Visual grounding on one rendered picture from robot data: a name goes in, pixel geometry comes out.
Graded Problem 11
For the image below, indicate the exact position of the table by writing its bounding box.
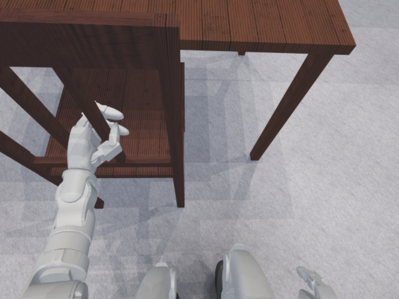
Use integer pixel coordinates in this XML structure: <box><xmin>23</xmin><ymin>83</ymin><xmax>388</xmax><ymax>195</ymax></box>
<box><xmin>0</xmin><ymin>0</ymin><xmax>356</xmax><ymax>161</ymax></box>

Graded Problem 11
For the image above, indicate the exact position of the left robot hand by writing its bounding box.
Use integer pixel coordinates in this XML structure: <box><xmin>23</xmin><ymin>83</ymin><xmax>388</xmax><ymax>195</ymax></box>
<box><xmin>67</xmin><ymin>101</ymin><xmax>130</xmax><ymax>173</ymax></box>

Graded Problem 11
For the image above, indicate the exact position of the left robot forearm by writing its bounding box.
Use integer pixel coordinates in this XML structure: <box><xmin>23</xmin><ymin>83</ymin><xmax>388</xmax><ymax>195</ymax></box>
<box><xmin>19</xmin><ymin>168</ymin><xmax>97</xmax><ymax>299</ymax></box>

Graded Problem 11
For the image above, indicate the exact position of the right robot hand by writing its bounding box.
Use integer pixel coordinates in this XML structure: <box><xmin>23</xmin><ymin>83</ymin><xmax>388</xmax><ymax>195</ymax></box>
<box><xmin>296</xmin><ymin>266</ymin><xmax>338</xmax><ymax>299</ymax></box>

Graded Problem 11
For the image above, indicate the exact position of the robot right shin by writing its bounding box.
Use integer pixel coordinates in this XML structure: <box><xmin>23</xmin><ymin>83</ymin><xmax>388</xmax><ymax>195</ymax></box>
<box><xmin>221</xmin><ymin>244</ymin><xmax>245</xmax><ymax>299</ymax></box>

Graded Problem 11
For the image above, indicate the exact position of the chair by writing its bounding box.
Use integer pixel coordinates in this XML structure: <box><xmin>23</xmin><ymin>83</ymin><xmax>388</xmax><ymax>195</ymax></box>
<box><xmin>0</xmin><ymin>7</ymin><xmax>185</xmax><ymax>209</ymax></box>

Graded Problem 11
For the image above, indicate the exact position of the robot left thigh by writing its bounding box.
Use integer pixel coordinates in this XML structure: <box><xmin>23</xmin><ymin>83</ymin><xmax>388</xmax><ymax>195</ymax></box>
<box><xmin>133</xmin><ymin>267</ymin><xmax>176</xmax><ymax>299</ymax></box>

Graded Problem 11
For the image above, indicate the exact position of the left robot upper arm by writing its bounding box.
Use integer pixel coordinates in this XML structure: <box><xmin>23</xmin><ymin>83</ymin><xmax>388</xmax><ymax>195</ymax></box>
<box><xmin>21</xmin><ymin>280</ymin><xmax>89</xmax><ymax>299</ymax></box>

